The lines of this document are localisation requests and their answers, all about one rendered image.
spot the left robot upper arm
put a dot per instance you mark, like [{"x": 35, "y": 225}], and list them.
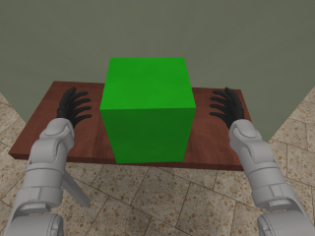
[{"x": 50, "y": 224}]

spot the carton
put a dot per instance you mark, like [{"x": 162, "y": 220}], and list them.
[{"x": 147, "y": 108}]

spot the right robot upper arm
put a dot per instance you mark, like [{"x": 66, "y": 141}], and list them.
[{"x": 284, "y": 223}]

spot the left robot forearm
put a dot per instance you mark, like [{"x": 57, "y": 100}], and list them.
[{"x": 41, "y": 190}]

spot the right robot forearm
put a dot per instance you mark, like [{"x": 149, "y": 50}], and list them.
[{"x": 269, "y": 187}]

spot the table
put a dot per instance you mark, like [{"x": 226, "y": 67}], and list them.
[{"x": 208, "y": 145}]

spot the left robot hand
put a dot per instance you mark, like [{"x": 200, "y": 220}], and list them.
[{"x": 67, "y": 106}]

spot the right robot hand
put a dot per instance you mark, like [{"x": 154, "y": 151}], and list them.
[{"x": 233, "y": 107}]

